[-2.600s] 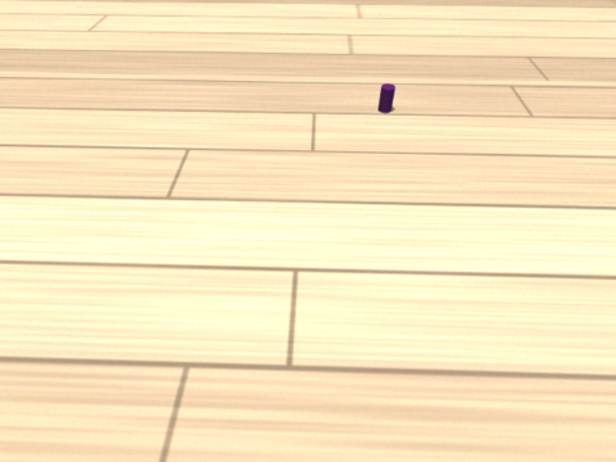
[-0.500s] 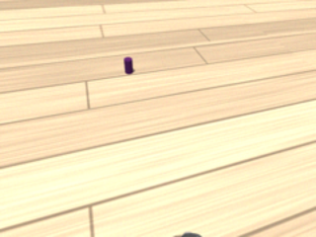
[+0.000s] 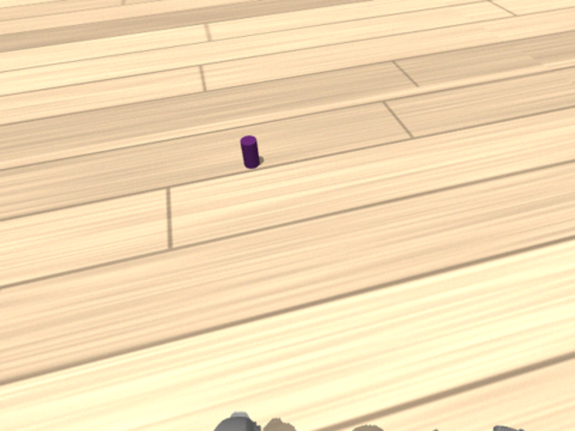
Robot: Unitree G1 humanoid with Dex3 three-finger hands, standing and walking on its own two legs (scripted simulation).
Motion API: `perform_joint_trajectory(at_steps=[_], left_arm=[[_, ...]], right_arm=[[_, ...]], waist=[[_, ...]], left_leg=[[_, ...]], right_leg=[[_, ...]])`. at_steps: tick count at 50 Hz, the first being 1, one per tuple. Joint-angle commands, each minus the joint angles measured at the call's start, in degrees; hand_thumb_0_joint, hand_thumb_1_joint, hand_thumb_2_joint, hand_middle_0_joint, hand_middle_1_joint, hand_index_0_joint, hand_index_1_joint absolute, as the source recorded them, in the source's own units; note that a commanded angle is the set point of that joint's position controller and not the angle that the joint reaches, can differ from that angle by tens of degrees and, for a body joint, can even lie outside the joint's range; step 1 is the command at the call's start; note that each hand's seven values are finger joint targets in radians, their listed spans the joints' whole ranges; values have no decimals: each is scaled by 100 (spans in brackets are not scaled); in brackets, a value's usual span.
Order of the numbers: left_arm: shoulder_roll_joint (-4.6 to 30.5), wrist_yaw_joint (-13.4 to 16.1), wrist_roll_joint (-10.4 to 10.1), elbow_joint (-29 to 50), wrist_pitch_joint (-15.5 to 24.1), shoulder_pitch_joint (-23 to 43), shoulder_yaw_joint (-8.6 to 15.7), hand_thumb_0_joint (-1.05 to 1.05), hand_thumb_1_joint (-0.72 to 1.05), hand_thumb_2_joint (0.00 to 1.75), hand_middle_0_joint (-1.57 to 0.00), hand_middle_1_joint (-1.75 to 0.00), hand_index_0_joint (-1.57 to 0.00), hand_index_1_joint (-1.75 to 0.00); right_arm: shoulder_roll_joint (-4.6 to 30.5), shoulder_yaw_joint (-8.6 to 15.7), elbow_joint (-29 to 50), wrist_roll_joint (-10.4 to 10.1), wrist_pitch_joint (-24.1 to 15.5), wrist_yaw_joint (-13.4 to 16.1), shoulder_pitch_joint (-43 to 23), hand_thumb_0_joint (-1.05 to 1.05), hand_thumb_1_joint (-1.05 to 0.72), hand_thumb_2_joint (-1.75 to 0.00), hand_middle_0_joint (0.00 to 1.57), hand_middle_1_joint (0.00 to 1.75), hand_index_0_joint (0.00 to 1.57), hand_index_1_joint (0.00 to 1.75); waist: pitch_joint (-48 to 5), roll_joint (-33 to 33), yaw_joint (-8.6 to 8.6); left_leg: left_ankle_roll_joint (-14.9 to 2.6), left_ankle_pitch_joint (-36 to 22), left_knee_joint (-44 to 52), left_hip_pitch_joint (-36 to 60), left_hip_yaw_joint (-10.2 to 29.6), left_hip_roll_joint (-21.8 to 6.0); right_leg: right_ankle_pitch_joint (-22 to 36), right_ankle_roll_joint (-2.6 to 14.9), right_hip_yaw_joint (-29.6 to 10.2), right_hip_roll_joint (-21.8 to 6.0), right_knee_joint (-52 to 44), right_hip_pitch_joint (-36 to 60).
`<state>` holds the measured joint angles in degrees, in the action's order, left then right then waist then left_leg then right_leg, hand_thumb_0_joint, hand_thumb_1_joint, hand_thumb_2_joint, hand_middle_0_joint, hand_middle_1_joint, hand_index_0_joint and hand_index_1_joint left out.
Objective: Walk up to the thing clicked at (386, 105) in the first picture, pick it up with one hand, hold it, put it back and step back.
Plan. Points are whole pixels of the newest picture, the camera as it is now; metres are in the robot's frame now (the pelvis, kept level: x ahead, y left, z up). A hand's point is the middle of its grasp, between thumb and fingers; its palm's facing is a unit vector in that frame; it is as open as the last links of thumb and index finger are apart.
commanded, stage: walk up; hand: left
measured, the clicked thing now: (250, 152) +1.55 +0.30 -0.70
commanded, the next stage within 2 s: none
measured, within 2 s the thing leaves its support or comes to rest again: neither
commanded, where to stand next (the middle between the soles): +1.22 +0.09 m, yaw +1 degrees
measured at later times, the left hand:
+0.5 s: hand (156, 295) +0.40 +0.30 -0.13, palm faces -0.08 -0.93 -0.35, open 7.4 cm
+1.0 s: hand (171, 238) +0.55 +0.31 -0.15, palm faces +0.05 -0.92 -0.38, open 7.4 cm
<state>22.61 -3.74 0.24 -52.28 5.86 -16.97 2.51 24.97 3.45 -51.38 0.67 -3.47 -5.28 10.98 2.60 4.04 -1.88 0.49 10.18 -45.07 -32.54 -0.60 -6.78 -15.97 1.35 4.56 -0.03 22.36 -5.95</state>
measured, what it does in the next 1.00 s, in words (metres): walks ahead: left foot, then right foot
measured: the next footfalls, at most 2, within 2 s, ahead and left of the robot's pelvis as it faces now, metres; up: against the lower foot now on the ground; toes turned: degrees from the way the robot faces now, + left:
left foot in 0.12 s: +0.26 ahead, +0.15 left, +0.00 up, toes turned +7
right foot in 0.58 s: +0.51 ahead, -0.11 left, +0.00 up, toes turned -5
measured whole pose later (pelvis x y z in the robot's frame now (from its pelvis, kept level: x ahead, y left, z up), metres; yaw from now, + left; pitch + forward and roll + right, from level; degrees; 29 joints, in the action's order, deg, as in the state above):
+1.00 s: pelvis +0.54 +0.02 -0.01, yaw +2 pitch -2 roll -2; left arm 24.7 -3.2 0.6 -51.9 5.1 -19.7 3.4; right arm 24.5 4.2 -52.7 1.2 -2.5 -5.6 12.7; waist 3.0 2.1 -2.8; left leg -0.8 7.1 -33.1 -26.5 -1.9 -5.9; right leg -21.0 -0.2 6.9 -1.1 25.9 -3.1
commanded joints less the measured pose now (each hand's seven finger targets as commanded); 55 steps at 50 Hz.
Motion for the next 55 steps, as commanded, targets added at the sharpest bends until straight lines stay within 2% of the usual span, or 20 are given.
perform_joint_trajectory(at_steps=[1, 4, 6, 8, 10, 13, 18, 24, 28, 29, 30, 31, 36, 41, 47, 50, 51, 52, 53, 55], left_arm=[[1791, 113, 5, 480, 187, 339, 510, 0, 90, 90, -20, -30, -20, -30], [1885, 141, 26, 478, 122, 376, 512, 0, 90, 90, -20, -30, -20, -30], [1550, 193, 7, 481, 69, 204, 367, 0, 90, 90, -20, -30, -20, -30], [1217, 262, -168, 581, 24, -314, 252, 0, 90, 90, -20, -30, -20, -30], [1658, 283, -88, 430, 50, 156, 208, 0, 90, 90, -20, -30, -20, -30], [1485, 165, -122, 143, -27, -193, 228, 0, 90, 90, -20, -30, -20, -30], [1292, -26, -2, 372, -119, 405, 258, 0, 90, 90, -20, -30, -20, -30], [1110, -97, -1, 406, -104, 895, 326, 0, 90, 90, -20, -30, -20, -30], [1456, 33, 20, 48, -9, -189, 537, 0, 90, 90, -20, -30, -20, -30], [1947, 121, 68, -14, 38, -845, 699, 0, 90, 90, -20, -30, -20, -30], [2357, 149, -20, 25, 35, -984, 737, 0, 90, 90, -20, -30, -20, -30], [2214, 180, -89, 174, 24, -656, 673, 0, 90, 90, -20, -30, -20, -30], [1511, 219, -80, 426, 83, 370, 429, 0, 90, 90, -20, -30, -20, -30], [1652, 190, 10, 574, 136, 258, 505, 0, 90, 90, -20, -30, -20, -30], [1758, 156, 10, 522, 103, 53, 516, 0, 90, 90, -20, -30, -20, -30], [1795, 193, 18, 530, 48, 241, 481, 0, 90, 90, -20, -30, -20, -30], [1561, 204, 34, 543, 31, 32, 380, 0, 90, 90, -20, -30, -20, -30], [1115, 215, -14, 585, 3, -308, 225, 0, 90, 90, -20, -30, -20, -30], [1063, 235, -114, 594, -25, -447, 230, 0, 90, 90, -20, -30, -20, -30], [1552, 301, -67, 423, -45, -86, 233, 0, 90, 90, -20, -30, -20, -30]], right_arm=[[867, 336, 503, 10, -144, -96, -554, 0, -90, -90, 20, 30, 20, 30], [965, 422, 392, -3, -143, -75, -186, 0, -90, -90, 20, 30, 20, 30], [1325, 586, 2, 130, -189, 37, 1110, 0, -90, -90, 20, 30, 20, 30], [2088, 778, 174, 62, -245, 171, 1587, 0, -90, -90, 20, 30, 20, 30], [1712, 670, 369, -174, -230, 259, 899, 0, -90, -90, 20, 30, 20, 30], [1256, 407, 420, -144, -285, 298, 387, 0, -90, -90, 20, 30, 20, 30], [1375, 417, 514, -84, -383, 259, 461, 0, -90, -90, 20, 30, 20, 30], [1383, 416, 522, -83, -304, 244, 479, 0, -90, -90, 20, 30, 20, 30], [1090, 303, 579, -47, -244, 310, 575, 0, -90, -90, 20, 30, 20, 30], [691, 167, 650, -55, -252, 299, 909, 0, -90, -90, 20, 30, 20, 30], [963, 210, 663, -116, -239, 323, 890, 0, -90, -90, 20, 30, 20, 30], [1269, 268, 515, -65, -191, 378, 587, 0, -90, -90, 20, 30, 20, 30], [1032, 266, 79, -56, -27, 246, 1006, 0, -90, -90, 20, 30, 20, 30], [949, 314, 323, 70, 9, 67, 251, 0, -90, -90, 20, 30, 20, 30], [862, 355, 454, 50, -88, -21, -277, 0, -90, -90, 20, 30, 20, 30], [964, 422, 272, 63, -109, 26, 297, 0, -90, -90, 20, 30, 20, 30], [1207, 502, 90, 85, -155, 89, 910, 0, -90, -90, 20, 30, 20, 30], [1670, 660, -23, 194, -202, 180, 1635, 0, -90, -90, 20, 30, 20, 30], [2037, 728, 188, 96, -234, 227, 1616, 0, -90, -90, 20, 30, 20, 30], [1699, 639, 335, -123, -189, 288, 1071, 0, -90, -90, 20, 30, 20, 30]], waist=[[16, -981, -12], [-119, -806, 222], [-779, 131, 833], [-1461, 1457, 883], [-927, -55, 627], [-230, 215, 188], [109, 359, 285], [-120, 295, 318], [-657, -713, -339], [-1151, -2020, -554], [-1121, -2232, -585], [-829, -1267, -525], [-56, -1319, 191], [206, -1151, 33], [87, -1005, -75], [56, -718, 354], [-384, -99, 633], [-914, 1155, 895], [-929, 1575, 800], [-580, 78, 601]], left_leg=[[-102, -885, 1121, 960, -200, 52], [-279, -590, 1304, 1832, -321, 195], [-657, 204, 1511, 3574, -302, 406], [-1617, 1275, 2876, 5193, 4016, -1830], [-1418, 634, 2824, 3981, 2657, -1532], [-1146, -495, 3001, 2582, 1008, -957], [-1459, -416, 3325, 2424, 606, -938], [-1039, -952, 2781, 2467, 33, -586], [-696, -1125, 353, 1680, -344, -162], [-460, 180, -1399, 751, -602, 404], [-342, 1936, -2289, -555, -241, 953], [-323, 1898, -2735, -623, 399, 563], [-194, 536, -1639, 290, 441, 238], [38, 195, -50, 65, 185, 6], [-153, -513, 1149, 1085, -110, 40], [-266, -83, 1374, 1968, -406, 311], [-460, 276, 1591, 3011, -294, 453], [-819, 1194, 2145, 4022, 1140, -486], [-1328, 1459, 3008, 4601, 3694, -1676], [-1490, 428, 2815, 3601, 2615, -1560]], right_leg=[[495, 869, -506, -1285, -973, -615], [1041, 803, -568, -1456, -378, -617], [2032, 499, -33, -884, 2109, -1152], [-1344, 164, -315, 389, 4841, -3620], [-644, 218, -1158, -306, 5036, -3370], [-192, 42, -882, -703, 4073, -2652], [167, -182, -455, -857, 2593, -2726], [1322, 11, -25, -421, 1075, -1578], [572, 257, -61, -242, 631, 674], [-384, 490, -1732, -1449, 227, 1539], [-703, 1201, -4240, -2602, -762, 2071], [-762, 1411, -4216, -2691, -771, 1467], [457, 877, -1227, -1370, -940, -476], [-654, 1146, -1000, -1581, -1307, -624], [-200, 940, -736, -1579, -813, -646], [734, 790, -495, -1448, 73, -816], [1653, 618, -205, -1102, 1473, -1039], [1059, 307, 154, -575, 3434, -1979], [-1294, 114, -59, 334, 4351, -3395], [-978, 176, -996, -277, 4837, -3233]])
